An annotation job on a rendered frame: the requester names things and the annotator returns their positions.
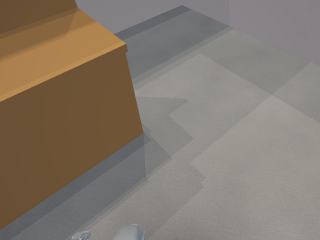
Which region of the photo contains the left robot thigh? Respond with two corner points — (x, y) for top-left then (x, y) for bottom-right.
(111, 224), (146, 240)

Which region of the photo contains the robot left hand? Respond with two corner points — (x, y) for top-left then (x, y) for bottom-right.
(71, 230), (91, 240)

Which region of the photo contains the table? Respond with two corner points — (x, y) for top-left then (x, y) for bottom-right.
(0, 0), (144, 230)

